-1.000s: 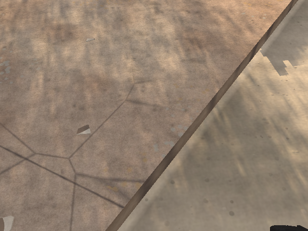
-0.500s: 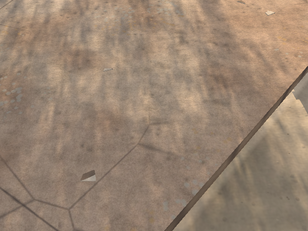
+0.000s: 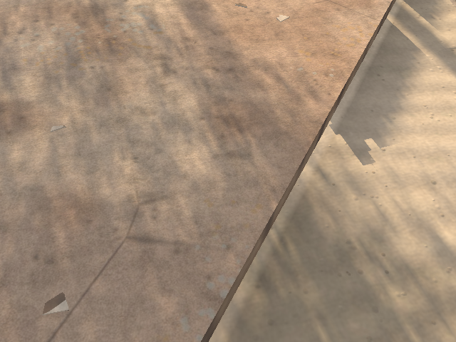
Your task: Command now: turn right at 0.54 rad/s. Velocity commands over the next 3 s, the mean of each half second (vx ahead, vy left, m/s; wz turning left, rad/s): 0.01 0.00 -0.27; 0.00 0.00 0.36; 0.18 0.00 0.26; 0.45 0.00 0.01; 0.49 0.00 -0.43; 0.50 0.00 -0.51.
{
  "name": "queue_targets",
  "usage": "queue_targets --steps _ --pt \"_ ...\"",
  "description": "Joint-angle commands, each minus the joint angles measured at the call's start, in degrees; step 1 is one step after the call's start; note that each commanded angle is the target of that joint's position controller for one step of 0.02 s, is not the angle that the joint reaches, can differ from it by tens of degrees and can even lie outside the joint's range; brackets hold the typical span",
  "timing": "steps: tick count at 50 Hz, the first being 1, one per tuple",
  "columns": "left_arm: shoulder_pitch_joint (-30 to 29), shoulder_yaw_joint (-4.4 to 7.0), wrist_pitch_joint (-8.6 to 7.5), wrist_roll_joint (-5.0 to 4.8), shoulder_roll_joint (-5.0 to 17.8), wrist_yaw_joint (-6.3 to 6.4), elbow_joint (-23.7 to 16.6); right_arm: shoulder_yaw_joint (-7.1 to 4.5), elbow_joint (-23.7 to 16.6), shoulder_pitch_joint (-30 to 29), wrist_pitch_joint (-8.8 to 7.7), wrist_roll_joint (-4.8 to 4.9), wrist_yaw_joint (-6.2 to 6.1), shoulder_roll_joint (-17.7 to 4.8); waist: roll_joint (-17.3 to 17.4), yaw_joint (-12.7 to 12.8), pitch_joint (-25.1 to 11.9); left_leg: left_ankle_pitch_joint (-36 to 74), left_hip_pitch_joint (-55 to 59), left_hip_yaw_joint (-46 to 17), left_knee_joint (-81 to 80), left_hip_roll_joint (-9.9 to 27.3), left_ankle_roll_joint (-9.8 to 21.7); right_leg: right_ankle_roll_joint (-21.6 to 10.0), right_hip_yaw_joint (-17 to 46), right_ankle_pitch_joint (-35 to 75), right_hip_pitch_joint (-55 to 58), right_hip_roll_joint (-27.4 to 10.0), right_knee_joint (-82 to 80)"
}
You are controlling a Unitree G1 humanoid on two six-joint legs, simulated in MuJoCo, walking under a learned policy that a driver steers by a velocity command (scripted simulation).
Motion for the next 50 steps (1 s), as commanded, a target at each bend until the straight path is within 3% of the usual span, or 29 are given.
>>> queue_targets --steps 1,5,9,10,11,12,13,14,15,17,19,22,24,26,28,29,30,31,33,36,38,39,40,41,43,46,48,49,50 --pt "-4.2 -0.28 -0.42 -0.09 1.3 -0.3 -6.6 -2.44 -3.7 1.5 0.12 0.04 -0.74 -9.4 11.9 -2.2 -2.9 22.9 12.3 -9.0 -6.6 13.2 11.2 2.5 -1.9 0.2 -7.2 -2.8 -4.6" --pt "-4.5 -1.3 -0.4 0.18 0.1 -1.36 -8.6 -3.48 -4.1 0.7 0.75 0.35 -0.16 -12.2 13.7 -2.6 -5.7 27.4 9.4 -6.3 -5.2 14.9 11.5 1.5 -6.0 -3.2 4.2 -4.9 -16.5" --pt "-0.5 -0.77 -0.31 0.06 0.8 -1.4 -7.5 -3.44 -3.3 -0.9 0.61 2.48 0.58 -12.4 14.8 -0.3 -5.3 26.5 6.9 -5.8 -2.1 14.7 9.4 -2.9 -9.0 5.1 14.1 -3.3 -34.9" --pt "1.2 -0.66 -0.42 0.39 0.7 -1.28 -6.6 -3.03 -2.8 -1.0 0.42 3.14 0.63 -11.2 13.2 1.0 -4.8 24.6 4.9 -4.6 -0.1 13.6 7.2 -4.7 -9.7 13.5 19.0 -2.3 -44.6" --pt "2.1 -0.38 -0.51 0.67 2.3 -0.89 -6.7 -2.37 -1.4 2.2 -0.19 2.62 0.84 -9.0 8.9 0.8 -5.9 18.2 -0.3 -1.6 4.2 11.0 3.3 -6.2 -5.4 23.0 27.4 -4.1 -48.7" --pt "3.5 0.74 -0.59 1.18 8.7 -0.11 -7.8 -0.69 -3.0 3.7 -0.78 -1.0 1.47 -4.3 -9.3 -1.1 -10.2 -9.0 -12.2 4.4 18.5 5.0 -3.1 -11.1 11.9 48.9 38.4 -19.1 -45.5" --pt "1.0 -0.22 -1.33 2.82 7.3 -0.56 -8.2 -1.05 -3.6 0.5 -0.76 -0.34 1.2 -5.7 -13.3 0.9 -10.7 -25.0 -15.5 0.5 28.0 1.3 -5.8 -22.5 16.2 53.1 30.8 -26.6 -45.4" --pt "0.3 -0.94 -2.46 3.61 4.9 -1.17 -8.1 -2.19 -3.0 -1.3 -0.25 1.23 0.77 -9.6 -8.4 2.5 -9.4 -24.8 -14.2 -2.7 34.0 2.1 -6.3 -23.9 13.5 46.9 26.4 -24.0 -46.8" --pt "-1.9 -1.36 -3.34 3.36 3.6 -1.32 -7.0 -2.48 -2.7 -2.4 0.18 1.95 0.58 -9.8 -6.8 1.0 -6.4 -21.1 -16.1 -4.1 34.1 2.7 -5.8 -21.0 9.7 39.6 25.7 -20.1 -47.1" --pt "-5.6 -1.53 -3.91 1.75 3.1 -1.22 -6.7 -2.77 -1.1 -0.8 1.22 1.14 -0.25 -9.5 -6.3 -0.2 -4.3 -15.0 -15.9 -4.7 32.4 2.8 -6.3 -18.0 7.0 36.4 24.0 -17.3 -47.5" --pt "-6.6 -2.01 -3.78 1.64 1.5 -0.81 -6.1 -2.38 0.2 1.8 1.31 1.28 -0.01 -7.9 -6.1 -1.5 -5.4 -11.3 -11.5 -4.0 29.2 2.1 -6.8 -17.8 4.4 37.1 22.4 -15.5 -47.5" --pt "-6.4 -2.09 -3.5 1.74 0.8 -0.55 -5.1 -1.23 0.2 0.0 0.94 1.48 0.46 -5.6 -5.6 0.2 -5.9 -10.5 -7.0 -3.2 17.6 1.9 -6.3 -17.9 4.6 31.9 23.3 -14.9 -47.2" --pt "-6.0 -2.65 -3.45 2.21 -0.5 -0.5 -3.8 -0.82 0.9 0.6 0.78 1.68 1.0 -5.5 -5.2 0.6 -6.6 -9.0 -3.3 -3.2 10.6 2.2 -5.8 -18.2 5.4 26.7 23.8 -16.0 -47.6" --pt "-7.3 -2.56 -3.4 1.74 0.4 -0.41 -3.0 -0.84 1.5 2.1 0.49 1.67 1.4 -6.5 -4.3 -1.0 -5.1 0.6 1.7 -1.7 0.6 1.2 -4.4 -16.4 4.9 19.7 21.5 -15.1 -47.2" --pt "-4.4 -2.1 -3.64 1.96 1.5 -0.03 -1.9 -1.45 -0.1 0.5 0.28 0.67 1.35 -11.1 0.6 0.5 -3.4 16.0 3.2 -6.4 -1.7 3.9 -2.0 -11.6 2.6 11.1 19.9 -11.5 -44.9" --pt "-2.9 -1.68 -3.71 2.42 1.9 0.05 -2.5 -2.43 0.4 -0.1 0.27 1.57 1.2 -14.4 7.2 3.4 -2.6 16.1 0.7 -8.0 0.5 4.3 0.8 -9.6 -1.3 7.8 19.5 -7.5 -44.2" --pt "-4.9 -1.51 -3.53 2.61 2.2 0.55 -2.6 -2.46 0.1 -0.6 0.11 2.12 1.36 -12.6 8.8 1.7 -1.8 10.5 -3.7 -10.0 -1.3 4.4 2.7 -8.0 -4.8 7.0 21.7 -5.4 -41.5" --pt "-5.9 -1.25 -3.26 2.25 1.9 0.94 -2.8 -2.15 -0.2 -1.2 -0.07 1.76 1.35 -11.2 9.4 1.7 -1.3 7.8 -5.9 -11.9 -2.7 4.9 3.1 -7.7 -6.4 7.5 22.6 -4.7 -39.5" --pt "-5.2 -0.85 -2.35 1.87 1.0 1.48 -2.7 -2.0 -1.3 -2.2 -0.35 1.44 1.1 -10.2 9.6 1.9 -1.3 5.9 -8.3 -13.8 -2.2 4.7 2.9 -8.3 -6.7 8.8 23.1 -5.2 -38.3" --pt "-2.8 -0.01 -1.86 1.95 1.3 1.5 -2.7 -1.77 -2.6 -1.3 -0.26 1.8 0.66 -8.7 4.1 1.8 -2.9 2.8 -11.3 -10.9 4.6 1.5 1.1 -11.2 -3.5 7.1 24.0 -9.7 -42.4" --pt "-2.4 0.71 -2.21 2.01 3.6 1.35 -2.2 -1.56 -3.4 0.5 0.53 1.97 0.65 -7.1 -6.2 0.5 -4.0 -5.4 -13.4 -3.6 17.4 -1.8 -1.5 -17.2 6.3 9.4 24.6 -20.8 -49.6" --pt "-3.3 0.53 -2.87 2.09 3.4 1.49 -2.7 -1.91 -4.1 -0.2 0.95 1.77 0.88 -8.1 -8.1 1.0 -4.1 -16.4 -15.3 -3.0 27.0 0.0 -2.3 -21.0 10.5 15.2 23.6 -26.3 -51.0" --pt "-3.4 0.2 -3.58 2.37 3.2 1.56 -2.9 -2.43 -4.9 -1.5 1.46 1.98 1.08 -9.1 -5.4 1.3 -3.4 -21.2 -17.5 -4.4 34.9 1.6 -2.9 -23.1 11.2 22.1 23.1 -28.8 -51.5" --pt "-5.2 0.26 -4.12 2.24 4.0 1.55 -3.1 -2.55 -5.0 -1.1 2.03 2.44 1.22 -8.6 -3.0 0.0 -3.0 -21.3 -18.2 -5.4 36.5 3.1 -3.2 -22.5 8.5 24.4 22.8 -28.3 -51.2" --pt "-8.9 0.82 -4.54 1.51 5.8 1.47 -3.1 -1.84 -5.0 -1.2 2.65 2.29 1.68 -7.0 -2.9 -0.8 -2.8 -16.2 -13.4 -4.1 28.4 4.8 -2.9 -18.5 -0.2 25.7 20.8 -23.7 -50.1" --pt "-7.8 1.03 -3.11 0.89 6.4 1.16 -1.8 -1.95 -5.1 0.4 2.71 2.61 3.09 -7.1 -4.2 -0.8 -5.5 -8.4 -4.3 2.0 15.7 1.1 -2.1 -16.0 -7.9 27.8 21.1 -20.2 -45.4" --pt "-5.1 0.46 -2.44 -0.23 4.2 0.88 -0.4 -2.73 -4.0 4.6 2.82 2.22 3.28 -8.2 -1.1 -1.9 -6.5 1.2 3.8 3.2 2.6 -2.5 0.5 -11.3 -12.2 20.9 18.9 -18.2 -36.4" --pt "-2.2 -0.21 -2.29 0.88 1.7 0.47 0.1 -4.09 -4.8 5.4 2.62 1.92 2.52 -13.2 10.6 -0.8 -5.0 18.3 10.3 -9.0 -3.6 3.8 4.1 -6.0 -16.5 7.0 8.8 -13.6 -23.5" --pt "-5.6 -1.2 -2.34 3.01 0.0 0.61 -3.8 -4.92 -7.7 4.6 1.81 0.47 2.17 -19.8 23.5 -0.4 -3.5 36.8 11.3 -33.6 -6.5 19.7 16.0 -0.7 -13.8 -16.6 -6.9 -5.1 -7.9"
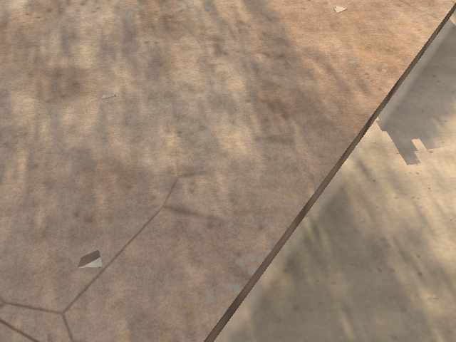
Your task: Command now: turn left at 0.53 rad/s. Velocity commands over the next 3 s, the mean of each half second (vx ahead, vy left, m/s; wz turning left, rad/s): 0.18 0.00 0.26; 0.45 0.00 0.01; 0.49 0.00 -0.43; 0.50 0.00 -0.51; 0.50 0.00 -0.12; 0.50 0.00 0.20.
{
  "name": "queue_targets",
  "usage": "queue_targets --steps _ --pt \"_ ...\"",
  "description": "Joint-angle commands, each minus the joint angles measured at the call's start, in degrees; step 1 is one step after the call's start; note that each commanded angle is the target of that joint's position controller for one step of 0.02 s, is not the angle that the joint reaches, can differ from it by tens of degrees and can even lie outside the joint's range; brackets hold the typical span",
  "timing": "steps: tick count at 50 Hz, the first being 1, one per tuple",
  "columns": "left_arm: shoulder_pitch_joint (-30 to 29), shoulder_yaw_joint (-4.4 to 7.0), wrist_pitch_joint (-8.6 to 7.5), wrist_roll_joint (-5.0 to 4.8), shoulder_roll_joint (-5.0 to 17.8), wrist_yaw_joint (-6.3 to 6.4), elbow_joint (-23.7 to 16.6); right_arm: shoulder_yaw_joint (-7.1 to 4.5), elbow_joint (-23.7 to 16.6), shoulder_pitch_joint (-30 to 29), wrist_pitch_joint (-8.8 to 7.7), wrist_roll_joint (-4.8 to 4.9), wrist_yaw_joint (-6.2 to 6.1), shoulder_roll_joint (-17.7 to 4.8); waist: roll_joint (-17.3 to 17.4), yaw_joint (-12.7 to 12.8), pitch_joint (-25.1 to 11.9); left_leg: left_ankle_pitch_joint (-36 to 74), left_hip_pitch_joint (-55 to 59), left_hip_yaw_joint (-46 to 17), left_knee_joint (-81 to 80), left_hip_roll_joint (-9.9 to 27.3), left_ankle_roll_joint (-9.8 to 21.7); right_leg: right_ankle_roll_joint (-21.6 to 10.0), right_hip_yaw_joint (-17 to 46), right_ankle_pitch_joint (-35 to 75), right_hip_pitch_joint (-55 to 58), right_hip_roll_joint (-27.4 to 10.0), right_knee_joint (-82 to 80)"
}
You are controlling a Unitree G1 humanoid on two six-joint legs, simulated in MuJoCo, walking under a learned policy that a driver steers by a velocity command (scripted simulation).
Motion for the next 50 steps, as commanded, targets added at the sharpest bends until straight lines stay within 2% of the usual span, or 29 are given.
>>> queue_targets --steps 1,2,3,4,7,8,11,14,19,23,25,26,27,28,29,31,33,35,36,38,39,41,43,45,46,47,48,49,50 --pt "-5.9 0.7 -0.63 0.87 4.8 0.41 -6.9 -3.55 -4.8 7.0 -2.64 -3.14 0.16 -14.7 13.5 -5.1 -10.0 37.5 13.1 -34.6 -18.7 21.9 20.0 2.3 12.2 -18.1 -19.6 5.9 30.3" --pt "-5.2 1.02 -0.5 -0.35 5.4 0.57 -6.7 -3.05 -4.7 4.3 -3.73 -2.9 0.38 -13.7 10.5 -2.8 -8.1 30.6 11.6 -29.4 -19.0 18.7 17.4 1.3 13.9 -12.9 -20.5 5.0 32.0" --pt "-3.3 1.31 -0.37 -0.23 5.8 0.78 -5.3 -2.6 -4.9 0.4 -3.93 -1.76 0.17 -11.7 6.8 -0.8 -6.6 24.9 10.9 -24.8 -18.2 15.5 13.6 1.2 14.0 -7.0 -20.9 3.9 31.2" --pt "-2.6 1.5 -0.27 0.35 6.3 1.06 -4.4 -1.78 -5.1 -2.3 -3.79 -0.8 -0.26 -9.5 6.1 0.1 -6.3 24.4 10.3 -22.3 -17.8 13.7 11.2 1.5 14.3 -2.7 -20.2 3.3 29.1" --pt "-0.2 1.1 -0.35 0.23 4.3 0.54 -3.1 -0.23 -4.9 -2.7 -3.87 -1.11 -1.21 -6.3 7.6 1.1 -9.0 30.9 10.0 -16.8 -17.6 10.8 10.1 2.8 13.7 4.4 -13.4 4.2 27.2" --pt "-0.3 0.75 -0.46 0.12 3.6 0.34 -3.1 0.04 -4.3 -1.5 -4.0 -1.07 -1.43 -5.5 7.5 0.6 -9.9 25.3 11.7 -16.0 -18.5 10.0 9.9 2.9 13.5 6.0 -12.9 3.9 23.1" --pt "-4.6 0.11 -1.17 -0.33 2.9 -0.38 -4.3 -0.27 -2.6 2.3 -3.97 -0.96 -1.81 -6.6 10.4 -2.7 -6.2 -0.5 14.2 -20.2 -24.6 10.0 10.0 2.5 12.4 7.6 -14.3 3.9 10.6" --pt "-6.1 -0.07 -2.61 -0.82 3.2 -1.19 -4.5 -0.62 -1.7 3.3 -4.23 -1.4 -1.52 -7.6 10.9 -4.0 -2.9 -3.2 14.9 -22.6 -27.0 11.3 10.5 1.4 11.9 6.0 -13.0 3.9 2.4" --pt "-5.7 -0.58 -5.13 -1.26 2.2 -2.26 -4.1 -0.82 -0.6 3.6 -5.04 -0.55 -0.67 -7.9 9.2 -4.6 -1.5 -2.5 13.0 -22.4 -27.1 11.1 11.3 -0.9 10.1 4.5 -8.2 4.5 -4.9" --pt "-2.5 -0.93 -6.63 -1.21 1.4 -2.85 -3.1 -0.39 -0.4 1.9 -4.77 0.11 -0.13 -6.8 7.5 -1.8 -3.0 0.3 9.3 -21.0 -24.2 9.8 10.2 -3.6 8.1 11.4 2.1 5.8 -14.4" --pt "3.5 -0.56 -6.92 -0.67 2.3 -2.39 -1.3 0.82 -0.5 0.8 -4.95 -0.4 0.03 -3.4 6.6 1.5 -6.6 3.9 3.9 -17.8 -18.7 6.4 7.2 -4.6 9.8 14.3 14.6 4.3 -16.6" --pt "8.8 -0.11 -6.93 -0.33 4.8 -1.93 -0.4 1.87 -1.4 -1.0 -5.3 -1.08 0.03 0.1 1.1 3.4 -8.5 2.1 -2.5 -12.2 -8.0 1.8 3.9 -6.6 17.4 17.1 22.1 -2.2 -17.9" --pt "12.1 1.33 -6.35 -0.43 10.8 -1.79 0.4 2.45 -3.2 1.4 -6.25 -1.11 -0.29 1.8 -12.2 2.3 -9.5 -5.9 -15.2 -3.5 4.4 -4.6 -0.1 -13.2 31.3 10.6 29.7 -9.9 -21.9" --pt "15.8 1.61 -6.23 -0.53 9.9 -1.98 1.2 1.14 -3.5 -0.9 -6.78 0.21 -0.71 -3.8 -11.9 5.9 -6.2 -16.3 -25.2 -2.6 17.9 -3.5 -2.6 -19.2 41.4 0.2 29.8 -15.3 -26.7" --pt "15.4 0.77 -6.55 -0.29 7.5 -2.0 1.3 -0.1 -2.9 -0.6 -7.03 1.4 -0.68 -6.7 -6.6 5.2 -2.4 -13.3 -29.9 -5.4 26.8 -0.8 -2.3 -19.2 41.3 -7.2 28.1 -14.5 -27.1" --pt "11.0 -0.26 -6.74 -0.39 5.2 -1.93 0.5 0.03 -2.4 -0.5 -7.21 0.78 -0.17 -4.9 -4.7 3.0 0.8 -3.1 -33.4 -5.4 30.4 2.0 -1.7 -16.8 35.3 -6.8 24.3 -10.9 -29.3" --pt "10.1 -1.08 -6.28 0.35 3.7 -1.68 0.8 0.52 -2.1 0.1 -7.31 -0.07 0.3 -2.1 -4.5 1.6 0.3 2.0 -30.0 -4.0 34.4 2.9 -2.4 -16.1 29.4 3.3 19.9 -8.2 -31.0" --pt "10.4 -1.42 -6.06 0.18 2.9 -1.58 1.2 0.77 -2.0 0.7 -7.15 0.15 0.66 -1.1 -3.6 0.6 0.1 5.0 -30.1 -2.7 37.1 3.6 -3.3 -16.3 24.2 11.3 17.4 -6.3 -31.9" --pt "13.2 -1.65 -5.75 0.27 2.6 -1.67 2.8 1.12 -1.3 1.1 -6.67 0.44 0.54 0.3 -5.7 1.3 -0.2 1.4 -33.4 -0.8 47.8 2.7 -3.8 -17.5 24.7 14.2 18.8 -7.3 -31.5" --pt "16.6 -2.29 -5.27 -0.12 1.6 -1.39 4.5 1.6 -2.9 -1.0 -6.18 1.35 0.37 1.0 -3.4 1.2 2.2 -2.9 -45.1 -2.4 60.3 4.0 -4.0 -18.6 24.6 14.3 21.4 -8.9 -31.5" --pt "18.5 -2.6 -4.58 -0.51 1.0 -1.21 6.1 2.31 -4.1 -1.7 -5.65 1.46 0.35 2.9 -4.1 0.9 3.8 -7.3 -53.0 -3.1 69.7 4.2 -3.8 -18.3 24.8 14.7 23.1 -10.3 -29.0" --pt "25.4 -3.1 -3.19 -0.19 0.3 -0.33 9.1 4.46 -6.9 -5.9 -5.46 2.33 0.54 7.1 -4.7 3.0 5.5 -15.2 -71.9 -5.9 91.6 3.2 -3.4 -18.3 27.7 17.4 31.2 -14.0 -25.4" --pt "29.3 -3.6 -3.18 -0.18 -0.4 0.83 11.3 6.7 -11.1 -10.8 -6.21 2.63 1.22 9.0 -0.7 2.9 7.1 -18.5 -84.5 -10.7 94.5 3.1 -1.5 -15.2 26.9 14.5 36.2 -15.5 -23.8" --pt "23.4 -4.17 -2.74 -0.83 -0.1 1.98 10.4 8.7 -16.2 -16.7 -7.03 1.02 2.2 8.9 2.5 0.2 8.9 -12.1 -76.5 -4.4 72.1 5.8 -2.2 -10.7 17.9 7.0 22.3 -9.5 -28.9" --pt "20.7 -4.39 -2.64 -1.33 0.5 3.03 9.8 9.39 -19.0 -19.0 -7.64 -0.47 2.32 8.9 2.7 -1.1 7.4 -3.1 -60.9 -0.7 59.7 8.2 -2.5 -10.4 16.3 8.5 8.9 -7.3 -36.1" --pt "17.5 -3.81 -3.21 -2.23 2.4 2.88 8.4 9.44 -20.1 -19.0 -8.32 -1.71 2.66 8.4 2.5 -2.6 3.2 9.5 -33.8 2.6 46.0 8.1 -1.4 -11.6 14.0 12.4 -5.3 -6.2 -45.6" --pt "18.4 -3.03 -4.13 -2.68 4.5 2.04 8.6 8.47 -18.5 -18.6 -8.94 -1.91 2.28 7.6 0.3 -1.9 -0.1 12.2 -16.4 7.9 43.3 4.5 -0.6 -12.9 11.6 25.9 -9.7 -5.0 -47.7" --pt "18.3 -2.11 -4.56 -2.93 8.6 1.28 8.8 7.12 -17.5 -12.8 -9.23 -1.52 1.57 5.6 -6.4 -5.2 -5.8 9.0 -7.2 8.3 41.5 1.2 0.3 -12.9 11.0 54.6 -2.6 -5.1 -40.8" --pt "20.1 -1.8 -4.34 -1.91 10.7 0.69 10.1 5.23 -15.6 -5.2 -8.85 0.03 0.74 2.0 -11.5 -9.2 -12.3 1.1 -3.0 7.8 37.0 -2.3 1.7 -11.4 10.5 82.0 9.4 -6.0 -30.6"
Over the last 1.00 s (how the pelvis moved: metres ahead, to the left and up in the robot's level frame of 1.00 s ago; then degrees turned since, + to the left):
-0.04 -0.01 -0.02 7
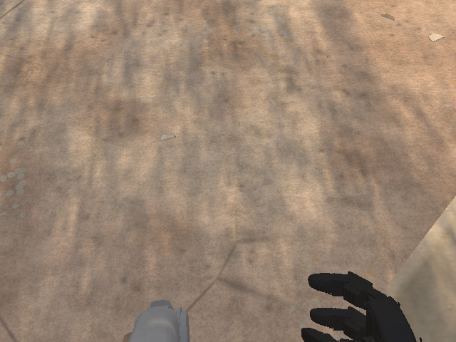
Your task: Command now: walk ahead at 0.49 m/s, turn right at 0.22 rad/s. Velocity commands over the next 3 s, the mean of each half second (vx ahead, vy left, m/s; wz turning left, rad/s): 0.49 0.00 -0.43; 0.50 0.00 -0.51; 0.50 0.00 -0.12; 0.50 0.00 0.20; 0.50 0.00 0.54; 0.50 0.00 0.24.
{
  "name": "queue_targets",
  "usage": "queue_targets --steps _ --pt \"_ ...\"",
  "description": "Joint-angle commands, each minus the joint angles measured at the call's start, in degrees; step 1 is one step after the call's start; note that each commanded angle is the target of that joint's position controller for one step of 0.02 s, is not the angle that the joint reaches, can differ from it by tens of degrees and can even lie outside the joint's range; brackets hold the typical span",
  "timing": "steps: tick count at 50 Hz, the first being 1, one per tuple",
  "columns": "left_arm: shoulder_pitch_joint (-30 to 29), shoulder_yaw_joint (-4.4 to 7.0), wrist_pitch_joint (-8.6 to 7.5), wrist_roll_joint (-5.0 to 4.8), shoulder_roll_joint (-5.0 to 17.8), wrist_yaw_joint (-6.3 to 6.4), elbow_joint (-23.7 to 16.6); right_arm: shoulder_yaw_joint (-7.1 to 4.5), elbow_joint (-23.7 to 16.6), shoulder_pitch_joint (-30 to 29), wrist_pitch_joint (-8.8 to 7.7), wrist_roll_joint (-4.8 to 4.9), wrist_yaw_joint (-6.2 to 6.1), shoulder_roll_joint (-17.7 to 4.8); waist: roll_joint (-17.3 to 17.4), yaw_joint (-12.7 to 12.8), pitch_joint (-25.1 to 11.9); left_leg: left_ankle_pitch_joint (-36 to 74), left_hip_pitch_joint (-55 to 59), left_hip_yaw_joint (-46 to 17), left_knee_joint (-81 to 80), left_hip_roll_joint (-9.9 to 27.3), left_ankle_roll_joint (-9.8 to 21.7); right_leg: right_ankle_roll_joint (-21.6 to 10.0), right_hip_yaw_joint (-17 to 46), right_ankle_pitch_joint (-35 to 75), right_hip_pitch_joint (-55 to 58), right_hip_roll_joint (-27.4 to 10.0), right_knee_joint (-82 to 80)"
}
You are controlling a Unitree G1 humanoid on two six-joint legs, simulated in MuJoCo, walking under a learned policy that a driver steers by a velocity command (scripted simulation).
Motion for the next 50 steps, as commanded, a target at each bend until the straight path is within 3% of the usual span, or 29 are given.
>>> queue_targets --steps 1,2,3,4,5,6,7,8,9,11,14,17,18,20,23,26,29,30,31,32,33,34,35,36,38,40,42,46,50 --pt "-2.9 4.4 -1.07 1.2 20.4 -0.88 -3.0 -6.37 -3.5 10.7 -1.22 1.77 -1.79 -13.8 -15.8 -15.0 -13.8 -3.2 48.7 2.4 -20.1 -9.0 3.7 -8.3 1.9 94.4 -11.3 -7.6 14.8" --pt "-3.6 4.67 -1.18 1.46 19.2 -0.9 -3.1 -7.75 -1.9 16.1 -0.51 1.33 -2.14 -17.4 -16.3 -17.7 -15.3 -3.2 54.5 -4.7 -29.3 -8.0 5.4 -6.5 4.4 94.3 -10.8 -7.2 27.7" --pt "-0.8 3.17 -2.18 2.82 10.6 -0.76 -5.7 -9.72 2.5 23.0 -0.54 -0.82 -2.11 -25.4 11.3 -13.5 -20.5 10.3 69.3 -30.8 -39.5 6.7 10.5 -4.0 7.8 41.9 -25.5 0.7 50.8" --pt "2.5 2.68 -3.86 1.28 6.2 -2.92 -5.4 -9.12 6.6 29.1 -0.6 -2.8 -1.48 -24.4 28.1 -10.9 -30.6 10.1 73.8 -55.8 -61.7 14.9 12.8 -3.2 15.2 2.5 -33.4 12.4 69.5" --pt "1.8 3.83 -4.36 -0.91 5.3 -4.02 -5.9 -8.43 5.4 23.2 -1.29 -2.4 -0.83 -19.5 16.1 -7.9 -25.4 1.4 67.3 -57.4 -64.9 18.9 12.9 -2.5 19.3 2.7 -39.8 12.3 81.9" --pt "-6.4 3.44 -3.29 -1.5 4.6 -3.98 -9.3 -7.8 6.6 18.4 -1.24 -0.23 -0.15 -15.9 11.5 -6.8 -14.3 -6.6 58.2 -48.2 -64.0 17.7 10.9 -2.9 11.0 3.2 -44.9 8.7 84.5" --pt "-11.8 3.14 -2.21 -0.92 3.9 -3.41 -12.0 -7.14 9.2 15.2 -1.51 0.22 0.29 -12.0 8.2 -5.1 -5.1 -10.9 49.0 -37.8 -62.7 15.8 8.4 -4.4 8.0 5.3 -48.4 5.0 83.3" --pt "-13.9 3.77 -1.33 -0.6 5.8 -3.02 -13.3 -6.95 11.1 11.9 -2.21 -0.52 0.06 -9.1 6.9 -2.6 -1.4 -12.1 41.6 -27.0 -62.4 12.9 6.3 -5.7 7.7 8.8 -46.6 1.3 79.4" --pt "-13.1 4.21 -0.47 -1.03 6.7 -3.0 -13.7 -7.24 12.6 10.4 -2.64 -1.04 -0.3 -7.8 8.4 -0.9 -0.5 -10.9 39.1 -20.2 -63.3 11.2 4.8 -6.3 7.8 9.8 -43.8 0.4 76.5" --pt "-13.8 4.64 0.44 -1.32 6.6 -2.55 -14.3 -7.81 15.3 11.7 -3.32 -0.34 -1.44 -7.2 9.7 -0.6 1.1 -4.4 42.7 -12.8 -68.7 10.4 5.0 -6.7 7.2 11.2 -45.1 0.7 73.0" --pt "-18.0 4.63 1.3 0.39 6.4 -1.86 -16.5 -9.03 18.2 14.9 -3.53 0.56 -2.71 -9.6 6.8 -0.4 4.0 5.2 51.5 -4.3 -75.0 9.6 5.0 -6.7 6.7 13.0 -52.2 0.4 66.8" --pt "-20.4 5.23 1.16 0.25 8.6 -2.87 -17.6 -9.57 17.1 13.7 -2.63 -0.79 -4.02 -11.8 4.0 0.1 4.4 9.5 54.4 4.1 -77.3 5.0 5.2 -5.4 1.8 19.0 -52.3 2.7 57.0" --pt "-21.5 4.75 1.1 0.41 8.0 -3.43 -18.4 -9.72 16.7 13.3 -2.53 -1.05 -4.41 -13.0 3.7 -0.1 3.8 12.0 54.0 6.6 -77.6 4.3 5.0 -4.4 0.5 21.2 -49.7 2.6 51.5" --pt "-26.3 4.54 0.45 0.74 7.5 -4.53 -20.1 -10.32 16.3 15.0 -2.71 -0.48 -4.9 -16.1 3.2 -2.2 3.1 13.6 58.8 6.7 -78.9 6.7 5.8 -3.7 -1.4 23.9 -48.3 2.2 44.1" --pt "-32.0 3.89 -0.53 0.15 6.6 -6.22 -22.4 -11.25 16.4 17.0 -1.96 0.18 -5.0 -18.9 2.8 -5.1 4.9 16.5 70.6 7.8 -78.8 10.2 6.4 -4.3 -2.4 23.4 -53.3 1.1 34.3" --pt "-34.1 4.16 -0.45 0.1 7.8 -7.29 -24.0 -11.72 17.0 18.0 -0.21 0.52 -4.27 -20.3 3.7 -5.7 4.8 37.7 76.1 10.2 -73.1 10.5 5.8 -5.9 -6.6 19.6 -51.0 3.2 29.9" --pt "-26.8 5.74 0.2 -0.27 11.2 -7.11 -23.8 -12.68 16.6 16.4 1.48 1.87 -3.86 -23.7 7.6 -1.2 0.1 64.5 78.9 11.1 -59.9 10.1 6.0 -8.9 -10.5 10.5 -41.3 8.3 29.7" --pt "-20.6 7.05 0.42 -0.49 13.8 -6.77 -22.7 -12.8 16.1 15.5 1.75 2.36 -3.63 -24.3 8.3 2.0 -3.1 66.6 77.1 11.1 -51.0 9.5 5.9 -10.5 -10.4 8.9 -33.7 9.9 28.2" --pt "-10.7 8.98 0.51 -0.43 16.9 -5.86 -20.5 -12.31 15.6 14.1 1.69 2.76 -3.51 -23.1 6.5 7.5 -7.6 58.9 69.8 11.7 -37.1 6.6 4.5 -12.8 -8.5 11.6 -19.0 11.6 21.8" --pt "-6.4 9.68 0.93 -0.48 19.8 -5.0 -19.5 -10.54 14.4 14.5 0.9 0.51 -3.47 -17.1 -0.8 7.1 -8.7 16.9 51.2 9.2 -19.5 2.0 2.5 -15.9 5.5 11.4 -4.2 3.1 24.4" --pt "-9.0 9.79 -0.6 0.41 23.5 -5.02 -21.7 -8.77 9.9 16.2 -1.45 0.43 -3.32 -12.7 -11.3 1.2 -16.3 -16.6 26.8 -0.7 1.3 -11.6 -0.9 -30.1 45.5 -4.2 11.2 -11.7 14.4" --pt "-8.9 7.98 -2.2 1.18 17.4 -5.46 -22.2 -9.23 7.9 9.0 -3.99 1.85 -2.37 -17.1 -3.4 4.7 -20.5 -12.5 21.5 -13.5 4.3 -8.5 0.5 -28.9 51.7 -7.3 11.0 -13.9 6.2" --pt "-10.3 7.13 -3.29 1.51 14.9 -5.5 -22.0 -9.09 6.2 5.5 -5.01 3.02 -1.88 -18.1 -0.6 3.7 -12.8 -6.8 18.9 -13.6 -0.2 -5.7 1.9 -25.6 43.3 -4.5 4.9 -12.5 5.9" --pt "-13.4 6.64 -3.88 1.1 13.7 -5.67 -22.1 -8.86 7.2 6.2 -5.21 2.34 -2.25 -17.6 6.0 0.5 -7.9 -3.1 21.3 -12.9 -5.0 -3.1 1.8 -22.9 35.6 3.8 -3.2 -9.9 6.8" --pt "-18.0 5.6 -4.08 1.5 12.0 -5.26 -23.2 -9.58 8.4 8.9 -3.85 0.7 -2.29 -18.8 5.3 -3.2 -5.6 0.8 28.3 -12.7 -12.4 -0.3 0.5 -20.2 25.9 15.4 -14.1 -4.9 6.4" --pt "-18.0 5.58 -4.02 1.43 12.8 -4.58 -22.8 -9.49 8.1 8.4 -2.34 -0.53 -2.51 -18.3 3.9 -4.0 -4.0 2.4 29.9 -10.6 -16.6 -0.1 -2.0 -20.1 22.0 22.1 -20.3 -3.2 5.8" --pt "-16.2 5.63 -3.85 1.55 13.9 -3.64 -21.7 -8.55 7.5 5.8 -1.43 -1.12 -2.87 -16.1 2.5 -3.3 -2.7 6.5 30.0 -8.5 -22.7 -0.3 -3.8 -19.3 17.6 25.5 -24.5 -1.5 5.9" --pt "-13.1 4.9 -3.24 1.0 13.4 -2.87 -19.7 -7.08 6.6 -2.7 -1.04 -0.51 -2.36 -12.9 -3.0 1.3 -2.1 22.2 35.8 -5.9 -42.8 -2.5 -4.6 -14.9 11.2 18.3 -27.4 2.0 7.5" --pt "-9.4 4.96 -2.94 0.59 14.5 -3.28 -17.6 -7.71 5.4 -7.8 -2.0 0.81 -1.23 -14.9 -4.7 4.5 -1.1 22.5 37.5 -6.1 -52.6 -4.1 -3.8 -14.2 15.0 12.1 -21.2 -1.6 9.6"
Over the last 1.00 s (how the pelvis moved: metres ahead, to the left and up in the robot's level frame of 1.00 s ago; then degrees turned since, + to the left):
0.26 0.05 0.01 7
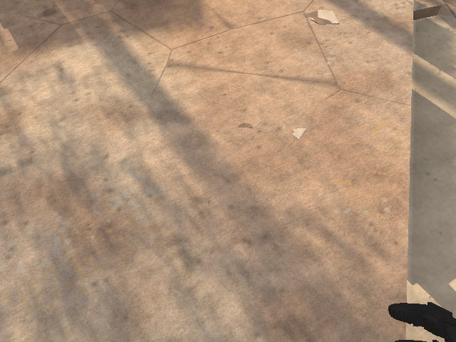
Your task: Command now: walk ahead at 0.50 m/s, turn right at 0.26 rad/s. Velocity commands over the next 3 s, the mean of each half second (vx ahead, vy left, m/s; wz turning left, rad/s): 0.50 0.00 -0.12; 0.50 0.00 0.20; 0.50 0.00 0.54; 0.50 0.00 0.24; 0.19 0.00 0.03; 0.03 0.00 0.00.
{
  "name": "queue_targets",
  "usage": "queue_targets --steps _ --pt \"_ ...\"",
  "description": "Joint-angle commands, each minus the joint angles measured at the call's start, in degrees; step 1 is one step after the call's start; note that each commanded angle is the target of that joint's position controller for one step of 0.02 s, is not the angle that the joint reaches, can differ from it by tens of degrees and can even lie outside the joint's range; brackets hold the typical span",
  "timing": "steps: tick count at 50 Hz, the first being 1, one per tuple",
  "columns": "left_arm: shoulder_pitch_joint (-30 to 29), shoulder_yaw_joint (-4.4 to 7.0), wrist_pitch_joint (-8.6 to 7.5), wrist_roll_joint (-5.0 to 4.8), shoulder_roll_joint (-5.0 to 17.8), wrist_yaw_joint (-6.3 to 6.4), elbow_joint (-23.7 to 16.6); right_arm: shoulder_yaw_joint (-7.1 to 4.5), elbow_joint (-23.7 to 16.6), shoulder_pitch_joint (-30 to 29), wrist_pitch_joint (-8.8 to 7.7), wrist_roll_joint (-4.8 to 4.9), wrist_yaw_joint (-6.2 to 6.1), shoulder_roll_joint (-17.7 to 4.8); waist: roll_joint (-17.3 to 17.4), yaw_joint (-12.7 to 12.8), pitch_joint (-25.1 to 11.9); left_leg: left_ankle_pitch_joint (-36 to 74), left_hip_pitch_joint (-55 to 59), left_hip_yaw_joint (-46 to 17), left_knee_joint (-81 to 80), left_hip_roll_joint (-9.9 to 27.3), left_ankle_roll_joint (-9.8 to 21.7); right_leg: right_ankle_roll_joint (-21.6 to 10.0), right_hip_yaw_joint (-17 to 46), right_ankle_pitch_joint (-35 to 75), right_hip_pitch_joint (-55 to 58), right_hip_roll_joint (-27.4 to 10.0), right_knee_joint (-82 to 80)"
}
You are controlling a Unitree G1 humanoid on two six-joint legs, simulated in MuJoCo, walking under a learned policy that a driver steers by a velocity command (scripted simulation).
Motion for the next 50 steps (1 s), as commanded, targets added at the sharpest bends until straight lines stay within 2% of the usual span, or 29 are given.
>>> queue_targets --steps 1,3,4,5,6,7,8,9,10,11,13,15,18,23,28,30,31,32,33,34,35,36,37,38,40,42,45,48,50 --pt "3.5 2.59 -0.08 -0.22 9.6 0.27 -1.1 -1.67 -5.4 -7.2 -1.62 0.84 0.91 -5.6 -9.6 1.7 -0.7 0.3 6.5 2.6 -6.5 -2.5 1.1 -8.0 9.5 7.8 -0.9 -14.0 -4.1" --pt "2.5 2.81 0.57 0.15 9.9 0.63 -0.8 -2.36 -5.0 -4.6 -2.03 0.79 1.36 -6.9 -11.1 -0.1 -0.3 -4.4 7.8 2.5 -8.6 -2.7 3.0 -6.9 11.9 10.8 2.5 -16.1 -1.7" --pt "1.6 2.86 1.01 0.35 9.7 0.75 -0.8 -2.86 -3.9 -1.0 -2.22 0.67 1.42 -7.6 -11.4 -2.1 -1.0 -5.6 11.2 3.5 -10.5 -3.2 4.2 -5.8 11.6 15.1 3.3 -15.8 1.2" --pt "1.3 2.47 1.23 0.68 8.5 0.73 -1.2 -3.79 -2.1 5.1 -2.5 0.1 1.27 -9.2 -10.5 -4.9 -4.5 -4.9 19.3 4.1 -11.3 -3.4 6.0 -4.4 9.4 22.7 2.9 -12.9 8.5" --pt "1.2 1.51 1.28 1.48 6.1 0.82 -2.6 -4.47 -0.9 14.2 -2.81 -0.86 1.03 -11.8 -6.1 -8.6 -13.1 -1.1 34.0 -3.1 -8.3 3.9 9.4 -2.1 6.1 18.0 -3.6 -9.8 23.1" --pt "9.3 0.37 0.34 0.27 2.1 0.87 -3.2 -6.04 1.5 20.9 -2.2 -1.5 1.12 -17.1 12.8 -6.7 -20.6 -11.7 55.0 -28.8 -13.0 15.6 19.7 3.3 -0.8 -3.9 -25.8 -0.5 44.8" --pt "8.8 0.6 -0.27 -0.52 5.3 0.89 -2.8 -5.24 2.5 23.3 -1.92 0.45 1.85 -12.7 13.5 -8.4 -20.7 -28.5 57.8 -42.5 -20.5 18.2 21.5 3.8 2.7 -16.8 -36.4 -1.1 52.8" --pt "1.6 1.58 -0.38 -1.32 8.9 0.79 -3.8 -4.2 2.1 20.0 -1.59 0.72 1.5 -9.2 6.2 -9.6 -11.9 -32.6 51.4 -35.0 -21.3 16.5 18.6 3.5 2.7 -12.0 -40.8 -4.4 56.1" --pt "-3.3 1.54 -0.43 -0.65 9.0 0.81 -4.9 -3.66 1.3 16.4 -1.16 0.21 1.19 -7.9 1.4 -8.8 -7.6 -28.3 43.6 -26.7 -21.5 13.9 16.7 3.2 0.0 -7.0 -39.7 -7.1 54.6" --pt "-5.8 1.54 -0.54 0.4 8.2 0.79 -5.7 -3.15 1.5 14.0 -1.01 -0.13 1.21 -6.9 -0.1 -7.5 -3.7 -22.3 36.7 -21.3 -23.0 11.2 16.5 3.2 -0.9 -3.6 -38.2 -8.9 50.6" --pt "-3.9 1.54 -0.24 0.66 6.5 0.62 -5.4 -2.51 1.8 12.4 -1.43 -0.51 1.15 -5.3 2.8 -4.7 -2.9 -13.6 30.1 -14.9 -25.4 7.7 15.8 3.5 -1.5 0.0 -32.0 -11.0 45.4" --pt "-2.8 1.15 0.18 0.66 5.1 0.72 -4.9 -2.67 2.9 13.2 -1.79 0.01 0.97 -6.0 3.2 -4.0 -3.0 -6.3 28.7 -10.8 -26.7 7.0 16.5 4.3 -3.0 0.8 -31.0 -11.2 41.8" --pt "-7.8 0.43 0.02 1.03 3.7 0.85 -6.1 -3.22 4.4 14.6 -1.36 0.33 0.33 -8.2 1.0 -5.2 -1.9 0.7 29.6 -6.5 -27.9 6.7 16.6 5.3 -4.1 7.2 -32.9 -11.7 31.8" --pt "-17.0 -0.1 -0.75 0.42 2.4 -0.18 -7.8 -3.24 7.2 19.1 -0.31 1.03 0.07 -9.6 0.8 -8.9 -0.2 2.0 32.1 -2.2 -27.5 5.6 14.5 5.0 -6.0 18.7 -29.9 -9.8 15.7" --pt "-23.1 0.21 -1.58 -0.13 3.0 -1.8 -10.3 -3.4 9.7 22.3 1.2 1.21 -0.19 -10.6 1.1 -9.8 1.7 5.4 39.4 -3.8 -23.8 9.1 13.8 2.7 -6.5 14.7 -30.2 -8.1 9.0" --pt "-20.5 0.89 -1.86 0.11 4.4 -2.09 -10.0 -3.72 9.9 21.2 1.73 1.25 -0.52 -11.6 2.0 -7.4 -0.2 15.9 40.9 -3.2 -19.4 9.2 12.8 0.8 -7.7 10.9 -24.3 -6.4 6.8" --pt "-15.4 1.7 -1.9 0.4 5.7 -1.9 -8.6 -3.82 9.8 20.0 1.94 1.43 -0.68 -12.2 2.2 -4.1 -3.4 25.0 40.1 -1.6 -13.8 7.9 11.8 -0.5 -9.3 11.6 -16.1 -4.7 4.8" --pt "-6.8 3.05 -1.81 0.63 8.4 -1.34 -6.2 -3.46 9.4 19.3 1.96 1.25 -0.78 -11.4 1.4 0.0 -8.9 27.7 35.5 0.7 -4.2 5.2 10.3 -2.7 -8.8 14.0 -2.6 -5.2 4.3" --pt "4.6 4.29 -1.48 1.48 12.7 -0.43 -4.4 -2.2 7.6 18.6 1.5 -0.19 -0.77 -8.3 -4.6 4.3 -17.8 10.0 21.8 2.3 13.8 1.7 8.3 -6.9 4.0 17.0 16.8 -17.1 6.8" --pt "5.5 4.66 -1.22 1.72 15.8 -0.35 -3.9 -0.21 6.8 26.0 0.21 0.06 -0.17 -1.8 -19.2 -0.1 -24.4 -34.1 0.0 1.6 32.1 -8.0 5.1 -16.0 29.9 8.9 32.8 -30.3 1.9" --pt "5.9 3.55 -0.89 1.13 9.9 -0.03 -3.9 -1.84 7.8 21.8 -0.55 1.51 0.33 -8.7 -12.8 3.1 -21.7 -35.3 -6.2 -4.3 37.8 -5.3 5.2 -14.6 31.6 -0.1 29.8 -29.0 -2.0" --pt "2.0 2.77 -0.89 0.92 8.2 0.25 -3.9 -2.63 5.9 16.4 -0.81 2.62 0.54 -10.5 -10.2 2.3 -12.6 -29.6 -8.5 -3.2 37.6 -2.7 5.3 -11.9 22.0 1.1 21.5 -27.0 -3.7" --pt "-1.4 2.25 -1.0 1.08 6.8 0.14 -3.9 -2.54 5.5 13.7 -0.69 2.26 0.4 -9.4 -6.2 0.4 -8.4 -24.8 -6.5 -2.0 35.2 -0.3 4.9 -10.0 15.7 4.3 13.6 -24.2 -5.7" --pt "-4.1 1.86 -1.27 1.27 5.4 -0.17 -3.8 -2.78 5.5 13.1 -0.23 1.53 0.33 -8.7 -6.1 -1.5 -4.9 -21.7 -4.7 -1.8 32.5 1.0 4.3 -9.1 11.2 6.8 7.4 -21.9 -8.1" --pt "-6.5 1.8 -2.32 1.65 4.3 -0.52 -3.1 -2.78 6.4 16.3 1.39 1.55 0.19 -6.4 -7.9 -4.6 -3.3 -18.1 0.8 -2.0 30.9 2.3 3.3 -8.4 5.1 9.6 -0.2 -20.0 -12.2" --pt "-6.9 2.19 -3.19 1.7 5.0 -0.63 -1.7 -2.7 6.2 16.4 2.56 1.55 -0.06 -4.9 -6.9 -5.6 -1.6 -15.9 0.4 -2.5 29.6 2.6 2.2 -8.5 0.2 14.6 -3.4 -20.1 -14.2" --pt "-5.7 2.77 -3.35 2.21 6.6 0.0 0.3 -2.77 4.7 12.5 2.72 1.21 -0.11 -4.5 -6.0 -4.9 -0.2 -7.8 -3.4 -3.3 22.9 2.5 1.4 -7.7 -6.0 19.3 -2.1 -19.3 -15.0" --pt "-4.9 2.99 -3.01 1.9 7.9 0.57 1.5 -2.39 3.3 7.4 2.15 1.07 0.92 -3.5 -5.5 -3.0 0.7 0.8 -1.7 -0.4 11.6 2.0 2.1 -5.8 -11.4 20.5 -0.6 -17.8 -15.2" --pt "-2.5 3.35 -2.58 1.58 8.9 0.91 2.7 -1.92 1.6 3.0 2.07 0.88 1.66 -2.4 -4.9 -1.0 1.8 2.5 -1.9 1.7 6.4 1.7 2.7 -5.4 -13.0 20.5 2.3 -18.9 -15.0"
Over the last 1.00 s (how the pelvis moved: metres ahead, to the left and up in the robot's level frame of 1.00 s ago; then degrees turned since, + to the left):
0.57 -0.02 0.14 -31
